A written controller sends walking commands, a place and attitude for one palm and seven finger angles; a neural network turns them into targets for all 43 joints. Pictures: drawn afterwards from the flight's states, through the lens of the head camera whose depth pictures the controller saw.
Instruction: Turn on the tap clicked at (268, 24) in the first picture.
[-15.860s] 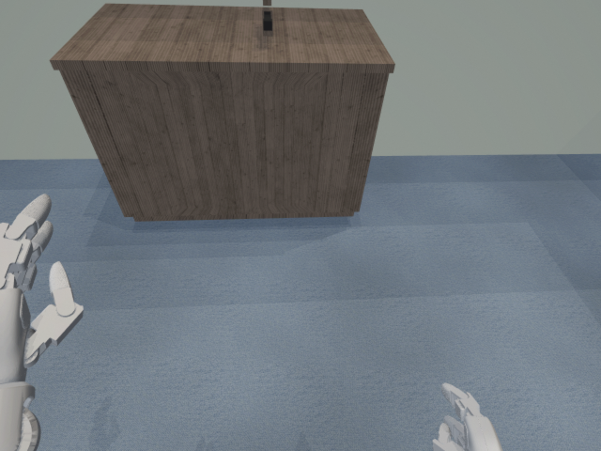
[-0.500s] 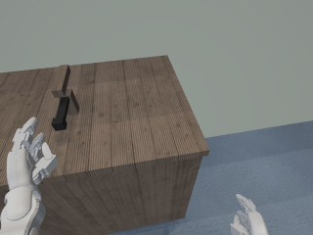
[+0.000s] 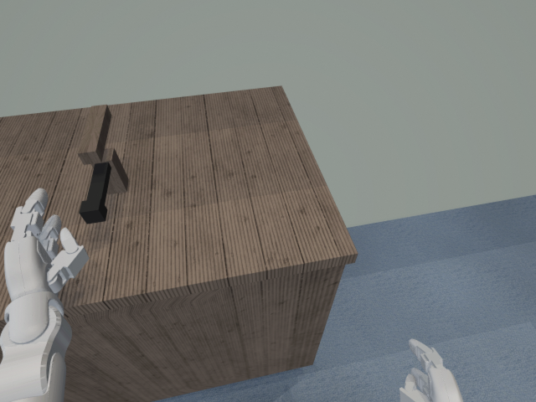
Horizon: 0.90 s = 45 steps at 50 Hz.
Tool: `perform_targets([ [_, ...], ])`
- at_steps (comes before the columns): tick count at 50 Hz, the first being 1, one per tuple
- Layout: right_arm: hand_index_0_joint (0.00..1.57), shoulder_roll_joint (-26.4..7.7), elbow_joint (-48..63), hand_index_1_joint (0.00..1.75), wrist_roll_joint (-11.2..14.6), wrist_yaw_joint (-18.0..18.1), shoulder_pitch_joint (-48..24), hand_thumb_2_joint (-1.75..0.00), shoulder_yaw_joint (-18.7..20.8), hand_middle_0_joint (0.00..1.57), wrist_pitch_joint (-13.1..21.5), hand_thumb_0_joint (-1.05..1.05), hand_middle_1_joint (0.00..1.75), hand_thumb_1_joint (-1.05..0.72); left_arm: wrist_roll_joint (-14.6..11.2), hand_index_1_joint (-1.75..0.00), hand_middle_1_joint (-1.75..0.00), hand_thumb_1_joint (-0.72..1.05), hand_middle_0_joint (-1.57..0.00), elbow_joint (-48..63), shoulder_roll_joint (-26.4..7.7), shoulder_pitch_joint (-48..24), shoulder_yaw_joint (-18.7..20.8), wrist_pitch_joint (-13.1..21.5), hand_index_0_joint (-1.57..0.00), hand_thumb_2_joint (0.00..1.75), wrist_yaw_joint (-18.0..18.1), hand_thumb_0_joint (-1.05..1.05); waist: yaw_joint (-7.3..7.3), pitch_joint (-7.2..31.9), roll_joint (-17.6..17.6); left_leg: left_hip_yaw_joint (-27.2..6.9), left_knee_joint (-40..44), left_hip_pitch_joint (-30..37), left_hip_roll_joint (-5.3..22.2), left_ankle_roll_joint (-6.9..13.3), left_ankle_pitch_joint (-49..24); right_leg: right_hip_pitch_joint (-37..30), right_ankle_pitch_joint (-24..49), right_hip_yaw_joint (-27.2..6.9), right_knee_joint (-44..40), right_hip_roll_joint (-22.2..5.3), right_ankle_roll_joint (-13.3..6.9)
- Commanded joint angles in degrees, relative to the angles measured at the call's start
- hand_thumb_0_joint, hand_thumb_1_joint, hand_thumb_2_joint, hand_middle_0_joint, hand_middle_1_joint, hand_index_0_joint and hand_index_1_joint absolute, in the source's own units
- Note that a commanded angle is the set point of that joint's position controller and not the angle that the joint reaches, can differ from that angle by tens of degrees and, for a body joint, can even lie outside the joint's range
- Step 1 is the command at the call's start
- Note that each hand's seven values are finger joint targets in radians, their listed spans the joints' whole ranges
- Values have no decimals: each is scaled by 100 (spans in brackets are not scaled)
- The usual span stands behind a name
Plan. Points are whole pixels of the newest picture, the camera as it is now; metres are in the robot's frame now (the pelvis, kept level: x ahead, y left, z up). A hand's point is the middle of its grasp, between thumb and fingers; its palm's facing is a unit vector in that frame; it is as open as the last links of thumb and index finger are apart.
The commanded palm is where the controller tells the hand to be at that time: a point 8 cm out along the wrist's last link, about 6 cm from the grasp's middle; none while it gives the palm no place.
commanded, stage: reach beside the lever's end, fingers flat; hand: left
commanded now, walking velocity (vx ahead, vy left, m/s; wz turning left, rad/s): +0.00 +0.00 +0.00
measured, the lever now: (93, 211) +0.36 +0.31 +0.09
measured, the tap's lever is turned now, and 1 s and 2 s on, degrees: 0 0 6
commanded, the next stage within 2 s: push the lever round in 0.94 s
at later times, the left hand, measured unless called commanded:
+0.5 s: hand (75, 231) +0.32 +0.32 +0.09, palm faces +0.52 -0.85 -0.11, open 7.8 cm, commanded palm +0.27 +0.36 +0.09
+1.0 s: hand (75, 231) +0.32 +0.33 +0.08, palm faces +0.52 -0.85 -0.10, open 7.8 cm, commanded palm +0.28 +0.37 +0.08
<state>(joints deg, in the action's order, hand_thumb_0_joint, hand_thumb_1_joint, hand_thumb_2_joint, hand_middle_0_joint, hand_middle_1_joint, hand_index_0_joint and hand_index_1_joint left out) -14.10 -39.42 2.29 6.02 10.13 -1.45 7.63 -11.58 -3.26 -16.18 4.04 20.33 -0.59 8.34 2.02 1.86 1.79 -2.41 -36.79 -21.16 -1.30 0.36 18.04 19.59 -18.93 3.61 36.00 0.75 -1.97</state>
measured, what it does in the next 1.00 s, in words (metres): stands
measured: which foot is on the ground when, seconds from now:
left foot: down 0.00-1.00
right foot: down 0.00-1.00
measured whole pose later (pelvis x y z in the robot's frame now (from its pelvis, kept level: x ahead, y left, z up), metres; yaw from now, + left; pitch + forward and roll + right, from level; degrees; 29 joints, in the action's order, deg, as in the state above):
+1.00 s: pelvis +0.00 +0.02 +0.00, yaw -1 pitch +6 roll -1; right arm -14.2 -39.9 1.9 5.1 13.8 -0.3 4.9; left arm -10.5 -23.1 -20.1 -6.8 26.6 9.8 3.7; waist -0.3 3.5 1.5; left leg -1.3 -40.1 -26.7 -1.1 1.4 19.3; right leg 24.7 -18.9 2.6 37.6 0.9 -0.9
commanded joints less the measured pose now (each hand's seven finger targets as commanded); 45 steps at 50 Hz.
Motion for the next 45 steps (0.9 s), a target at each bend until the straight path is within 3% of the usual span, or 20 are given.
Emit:
perform_targets([
  [1, 20, -772, 808, 30, -20, 36, -492, -90, 299, 20, 303, 0, 30, -90, 15, -19, -19, 90, -16, 1088, -1473, -1393, 620, 714, -16, 90, -68, 0, -38, 1336, 96, 21, 395, 468, 23, 74, -1302, -396, 1333, -176, -490, -50, 50],
  [2, 20, -760, 751, 30, 5, 48, -508, -90, 300, 20, 266, 0, 30, -90, 40, -19, -19, 90, -16, 906, -1682, -1322, 845, 747, -16, 90, -76, 0, -2, 1239, 204, 20, 401, 427, 39, 70, -1301, -392, 1318, -169, -489, -44, 35],
  [3, 20, -758, 781, 30, 2, 37, -487, -90, 285, 20, 267, 0, 30, -90, 6, -18, -18, 90, -16, 897, -1400, -1574, 535, 787, -16, 90, -153, 0, -101, 1245, 231, 37, 379, 423, 19, 80, -1261, -329, 1342, -178, -481, -60, 55],
  [4, 20, -785, 755, 30, 6, 42, -424, -90, 314, 20, 268, 0, 30, -90, -33, -18, -18, 90, -16, 649, -1582, -1445, 756, 773, -16, 90, -195, 0, -45, 1262, 40, 32, 381, 355, 31, 85, -1269, -385, 1387, -176, -486, -44, 54],
  [9, 20, -813, 772, 30, 63, 73, -388, -90, 316, 20, 218, 0, 30, -90, -125, -17, -17, 90, -16, 199, -1697, -1711, 826, 730, -16, 90, -397, 0, -49, 1154, 136, 66, 397, 226, 11, 120, -1139, -350, 1329, -210, -546, -56, 69],
  [12, 20, -849, 682, 30, 61, 101, -315, -90, 315, 20, 186, 0, 30, -90, -71, -16, -16, 90, -15, -112, -2012, -2090, 1064, 801, -15, 90, -413, 0, -115, 1053, 54, 51, 341, 123, 8, 151, -1068, -262, 1286, -235, -546, -51, 88],
  [15, 20, -863, 703, 30, 29, 74, -234, -90, 342, 20, 190, 0, 30, -90, -48, -15, -15, 90, -15, -219, -1942, -2337, 925, 979, -15, 90, -473, 0, -153, 1244, 111, 47, 303, 155, 6, 157, -1037, -214, 1248, -240, -491, -35, 86],
  [17, 20, -858, 648, 30, 20, 68, -193, -90, 349, 20, 188, 0, 30, -90, 20, -15, -15, 90, -15, -231, -2075, -2425, 1034, 1138, -15, 90, -459, 0, -138, 1325, 392, 44, 256, 214, 12, 152, -1089, -184, 1259, -246, -433, -22, 62],
  [20, 20, -909, 638, 30, 6, 51, -74, -90, 371, 20, 167, 0, 30, -90, -13, -15, -15, 90, -15, -571, -2094, -2531, 1005, 1243, -15, 90, -548, 0, -184, 1413, 131, 21, 226, 107, 18, 159, -1103, -183, 1324, -239, -395, -13, 75],
  [22, 20, -905, 592, 30, 21, 57, -59, -90, 373, 20, 127, 0, 30, -90, 16, -15, -15, 90, -15, -742, -2246, -2574, 1136, 1269, -15, 90, -576, 0, -146, 1388, 320, 30, 217, 96, 14, 153, -1126, -188, 1339, -247, -378, -16, 59],
  [26, 20, -948, 644, 30, 27, 53, 64, -90, 393, 20, 66, 0, 30, -90, -47, -15, -15, 90, -15, -1082, -2401, -2635, 1249, 1212, -15, 90, -686, 0, -164, 1490, 67, 55, 201, -67, 15, 167, -1133, -244, 1416, -248, -364, -18, 93],
  [27, 20, -949, 587, 30, 37, 69, 54, -90, 380, 20, 21, 0, 30, -90, 15, -15, -15, 90, -15, -1219, -2629, -2689, 1437, 1227, -15, 90, -647, 0, -123, 1382, 265, 41, 205, -110, 24, 161, -1079, -192, 1321, -260, -367, -19, 74],
  [28, 20, -932, 646, 30, 16, 44, 102, -90, 368, 20, 24, 0, 30, -90, 14, -15, -15, 90, -15, -1112, -2373, -2867, 1178, 1265, -15, 90, -664, 0, -190, 1425, 235, 11, 229, -70, 18, 153, -1101, -146, 1313, -219, -332, -11, 75],
  [36, 20, -956, 694, 30, -6, -30, 173, -90, 426, 20, 31, 0, 30, -90, 2, -15, -15, 90, -15, -934, -2065, -2683, 947, 1524, -15, 90, -653, 0, -193, 1615, 313, -33, 190, 117, 65, 124, -1231, -36, 1294, -188, -278, 50, 50],
  [37, 20, -945, 635, 30, 8, -18, 168, -90, 428, 20, 8, 0, 30, -90, 56, -15, -15, 90, -15, -963, -2216, -2677, 1108, 1537, -15, 90, -592, 0, -182, 1530, 398, -65, 189, 142, 88, 113, -1250, 9, 1248, -179, -262, 56, 32],
  [41, 20, -949, 705, 30, -12, -34, 164, -90, 445, 20, 4, 0, 30, -90, 25, -15, -15, 90, -15, -822, -2119, -2538, 1050, 1501, -15, 90, -546, 0, -149, 1614, 236, -68, 233, 157, 92, 89, -1311, -55, 1285, -149, -258, 57, 42],
  [42, 20, -927, 683, 30, -11, -31, 126, -90, 438, 20, -9, 0, 30, -90, 90, -15, -15, 90, -15, -686, -2250, -2449, 1185, 1520, -15, 90, -473, 0, -71, 1636, 474, -83, 232, 202, 95, 63, -1423, -98, 1311, -158, -229, 52, 21],
  [43, 20, -906, 736, 30, -25, -54, 148, -90, 429, 20, -4, 0, 30, -90, 92, -15, -15, 90, -15, -598, -2016, -2445, 973, 1514, -15, 90, -457, 0, -121, 1681, 460, -87, 245, 245, 99, 47, -1445, -60, 1301, -135, -212, 50, 33],
  [44, 20, -914, 719, 30, -31, -54, 140, -90, 442, 20, -11, 0, 30, -90, 102, -15, -15, 90, -15, -626, -2209, -2397, 1158, 1507, -15, 90, -418, 0, -98, 1620, 405, -94, 245, 227, 116, 33, -1479, -52, 1311, -130, -221, 65, 23],
  [45, 20, -900, 731, 30, -32, -59, 118, -90, 428, 20, -14, 0, 30, -90, 104, -15, -15, 90, -15, -582, -2079, -2430, 1028, 1508, -15, 90, -412, 0, -144, 1549, 353, -96, 260, 197, 118, 30, -1417, -11, 1256, -118, -225, 68, 35],
])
